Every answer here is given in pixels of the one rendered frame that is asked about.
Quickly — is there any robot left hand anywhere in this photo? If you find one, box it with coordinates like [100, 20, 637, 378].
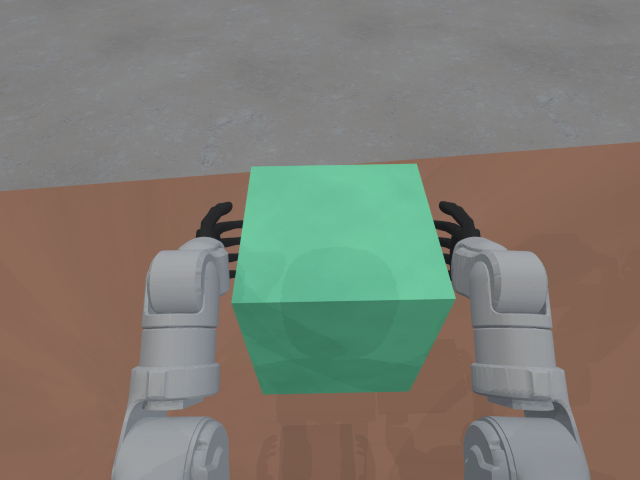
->
[196, 202, 243, 279]

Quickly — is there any carton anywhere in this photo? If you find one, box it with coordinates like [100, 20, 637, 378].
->
[231, 164, 456, 395]

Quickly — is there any left robot upper arm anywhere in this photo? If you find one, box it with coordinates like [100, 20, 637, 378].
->
[113, 416, 230, 480]

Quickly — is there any right robot upper arm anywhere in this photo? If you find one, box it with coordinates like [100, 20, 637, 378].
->
[463, 416, 589, 480]

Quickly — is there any left robot forearm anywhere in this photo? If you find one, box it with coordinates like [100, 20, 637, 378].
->
[111, 237, 230, 480]

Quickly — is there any robot right hand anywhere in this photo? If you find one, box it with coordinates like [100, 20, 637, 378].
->
[433, 201, 480, 281]

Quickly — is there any right robot forearm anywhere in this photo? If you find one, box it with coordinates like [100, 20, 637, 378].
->
[451, 237, 591, 480]

